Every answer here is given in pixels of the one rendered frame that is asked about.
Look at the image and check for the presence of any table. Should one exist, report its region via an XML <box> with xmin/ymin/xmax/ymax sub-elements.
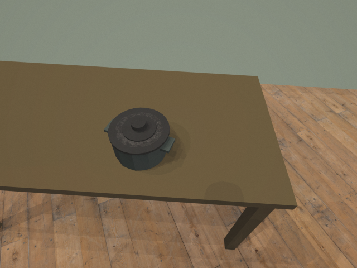
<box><xmin>0</xmin><ymin>61</ymin><xmax>298</xmax><ymax>250</ymax></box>

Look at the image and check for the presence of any knob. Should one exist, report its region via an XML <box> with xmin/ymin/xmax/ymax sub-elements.
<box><xmin>131</xmin><ymin>117</ymin><xmax>146</xmax><ymax>131</ymax></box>

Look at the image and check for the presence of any pot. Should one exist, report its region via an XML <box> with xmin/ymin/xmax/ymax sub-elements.
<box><xmin>104</xmin><ymin>119</ymin><xmax>175</xmax><ymax>171</ymax></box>

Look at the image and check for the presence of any lid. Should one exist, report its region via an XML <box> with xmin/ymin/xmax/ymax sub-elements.
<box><xmin>108</xmin><ymin>108</ymin><xmax>170</xmax><ymax>155</ymax></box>

